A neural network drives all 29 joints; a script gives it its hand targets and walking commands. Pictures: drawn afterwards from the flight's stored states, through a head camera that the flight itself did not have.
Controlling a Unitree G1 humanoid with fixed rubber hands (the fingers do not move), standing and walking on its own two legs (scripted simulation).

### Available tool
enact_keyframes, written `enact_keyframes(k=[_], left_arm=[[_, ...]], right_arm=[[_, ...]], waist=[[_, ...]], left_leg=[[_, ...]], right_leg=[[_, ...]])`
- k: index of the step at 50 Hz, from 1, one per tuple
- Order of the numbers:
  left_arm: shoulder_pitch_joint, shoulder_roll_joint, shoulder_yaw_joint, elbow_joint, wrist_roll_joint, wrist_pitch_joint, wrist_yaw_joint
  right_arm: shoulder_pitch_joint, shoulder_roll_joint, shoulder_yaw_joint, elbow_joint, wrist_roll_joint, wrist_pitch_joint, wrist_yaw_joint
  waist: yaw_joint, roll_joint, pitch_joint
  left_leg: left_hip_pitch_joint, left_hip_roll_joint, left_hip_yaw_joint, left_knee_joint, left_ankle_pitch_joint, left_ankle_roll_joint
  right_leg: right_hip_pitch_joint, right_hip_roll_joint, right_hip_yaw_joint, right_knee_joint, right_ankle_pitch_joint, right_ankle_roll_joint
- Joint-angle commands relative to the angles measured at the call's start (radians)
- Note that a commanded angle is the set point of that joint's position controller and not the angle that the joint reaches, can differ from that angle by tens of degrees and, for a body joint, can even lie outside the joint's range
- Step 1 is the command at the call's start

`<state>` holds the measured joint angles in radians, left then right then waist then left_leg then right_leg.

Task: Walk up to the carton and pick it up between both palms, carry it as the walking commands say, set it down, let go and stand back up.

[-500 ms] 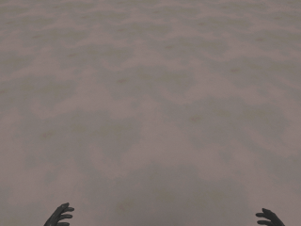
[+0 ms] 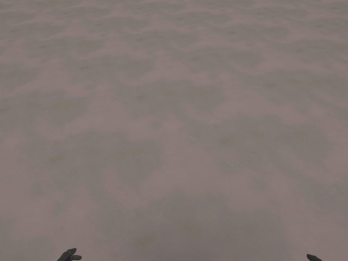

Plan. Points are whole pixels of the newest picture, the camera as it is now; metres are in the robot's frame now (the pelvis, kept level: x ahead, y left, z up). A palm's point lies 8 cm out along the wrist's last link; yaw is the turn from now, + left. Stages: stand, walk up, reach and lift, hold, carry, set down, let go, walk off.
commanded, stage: stand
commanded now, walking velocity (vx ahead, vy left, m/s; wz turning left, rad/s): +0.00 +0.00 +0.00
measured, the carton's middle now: out of the picture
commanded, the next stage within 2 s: walk up in 0.86 s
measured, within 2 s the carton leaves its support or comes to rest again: neither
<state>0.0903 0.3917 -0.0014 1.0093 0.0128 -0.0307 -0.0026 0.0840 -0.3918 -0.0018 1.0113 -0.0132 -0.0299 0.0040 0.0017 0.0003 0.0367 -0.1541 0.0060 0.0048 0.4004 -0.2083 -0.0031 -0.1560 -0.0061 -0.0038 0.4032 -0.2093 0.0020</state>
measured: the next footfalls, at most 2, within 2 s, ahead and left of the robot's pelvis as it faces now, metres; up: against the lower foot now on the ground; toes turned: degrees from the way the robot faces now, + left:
left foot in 1.68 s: +0.09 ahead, +0.10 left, +0.00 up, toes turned -21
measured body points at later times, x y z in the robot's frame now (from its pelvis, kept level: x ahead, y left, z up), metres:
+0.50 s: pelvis +0.00 +0.00 +0.00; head +0.01 +0.00 +0.45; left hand +0.11 +0.32 -0.11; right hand +0.11 -0.32 -0.11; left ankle +0.01 +0.12 -0.74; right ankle +0.01 -0.12 -0.74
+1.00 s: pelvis +0.01 +0.00 +0.00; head +0.01 +0.00 +0.45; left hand +0.12 +0.32 -0.11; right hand +0.12 -0.32 -0.11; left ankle +0.01 +0.12 -0.74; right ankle +0.01 -0.12 -0.74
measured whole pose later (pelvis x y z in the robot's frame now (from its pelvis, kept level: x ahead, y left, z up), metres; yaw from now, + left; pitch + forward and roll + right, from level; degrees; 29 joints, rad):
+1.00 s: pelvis +0.01 +0.00 +0.00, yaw +0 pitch -2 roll +0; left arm 0.08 0.40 0.00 1.06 0.01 -0.02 0.00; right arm 0.08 -0.40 -0.01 1.06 -0.01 -0.02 0.00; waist 0.00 0.00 0.04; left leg -0.11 0.01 0.01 0.33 -0.19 -0.01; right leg -0.12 0.00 0.00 0.34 -0.19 0.00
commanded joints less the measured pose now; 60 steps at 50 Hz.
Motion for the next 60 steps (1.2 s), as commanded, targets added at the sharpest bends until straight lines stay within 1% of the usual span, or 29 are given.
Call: enact_keyframes(k=[1,18,52,53,54,55,56,57,58,59,60], left_arm=[[-0.046,0.17,0.031,-0.034,0.0,-0.01,0.005],[-0.043,0.176,0.029,-0.001,-0.001,-0.005,0.008],[-0.041,0.18,0.034,0.008,-0.002,0.001,0.011],[-0.078,0.089,0.046,-0.056,0.04,0.076,-0.049],[0.01,0.007,0.036,-0.054,0.03,0.082,-0.029],[0.042,0.019,0.053,-0.067,0.014,0.085,-0.03],[0.017,0.026,0.061,-0.081,0.008,0.084,-0.033],[0.025,0.026,0.072,-0.102,0.005,0.082,-0.033],[0.03,0.026,0.071,-0.104,0.012,0.083,-0.036],[0.045,0.016,0.073,-0.113,0.012,0.083,-0.035],[0.067,0.002,0.075,-0.118,0.009,0.083,-0.034]], right_arm=[[-0.047,-0.17,-0.032,-0.033,0.0,-0.009,-0.004],[-0.042,-0.174,-0.033,0.001,0.001,-0.004,-0.006],[-0.04,-0.177,-0.035,0.012,0.002,0.002,-0.01],[0.212,-0.121,-0.035,0.053,0.003,0.062,-0.07],[0.064,-0.168,-0.061,-0.026,-0.009,0.058,-0.056],[0.017,-0.122,-0.051,-0.067,-0.01,0.065,-0.053],[-0.005,-0.096,-0.05,-0.091,-0.012,0.072,-0.052],[-0.013,-0.092,-0.057,-0.108,-0.021,0.074,-0.05],[0.024,-0.083,-0.057,-0.117,-0.024,0.076,-0.049],[0.045,-0.091,-0.062,-0.124,-0.03,0.076,-0.048],[0.058,-0.099,-0.066,-0.129,-0.034,0.076,-0.045]], waist=[[-0.001,0.001,-0.055],[-0.001,-0.001,-0.052],[-0.002,0.0,-0.056],[-0.05,-0.061,-0.031],[-0.022,0.258,0.033],[0.001,0.235,-0.013],[0.002,0.201,-0.017],[0.005,0.193,-0.032],[-0.013,0.179,-0.048],[-0.017,0.166,-0.054],[-0.007,0.153,-0.063]], left_leg=[[0.01,0.111,-0.099,-0.083,0.088,0.034],[0.026,0.117,-0.097,-0.106,0.1,0.032],[0.054,0.124,-0.091,-0.115,0.151,0.029],[0.173,0.411,-0.411,-0.196,-0.073,0.092],[0.131,0.38,-0.141,-0.14,0.285,0.142],[0.0,0.347,-0.07,-0.098,0.357,0.138],[-0.032,0.319,-0.005,-0.078,0.389,0.12],[-0.019,0.298,0.029,-0.054,0.396,0.094],[-0.007,0.308,0.028,-0.053,0.388,0.095],[0.007,0.311,0.03,-0.021,0.408,0.097],[0.006,0.307,0.046,0.025,0.392,0.089]], right_leg=[[0.003,-0.11,0.099,-0.083,0.088,-0.034],[0.015,-0.116,0.1,-0.106,0.101,-0.032],[0.041,-0.121,0.097,-0.117,0.156,-0.03],[-0.236,0.016,-0.056,0.208,-0.159,0.031],[-0.308,-0.04,-0.003,0.358,-0.29,0.045],[-0.214,-0.055,-0.003,0.46,-0.328,0.04],[-0.191,-0.048,-0.016,0.454,-0.323,0.042],[-0.185,-0.048,-0.025,0.399,-0.303,0.049],[-0.169,-0.03,-0.057,0.364,-0.301,0.054],[-0.158,-0.027,-0.063,0.313,-0.276,0.056],[-0.127,-0.022,-0.08,0.224,-0.212,0.051]])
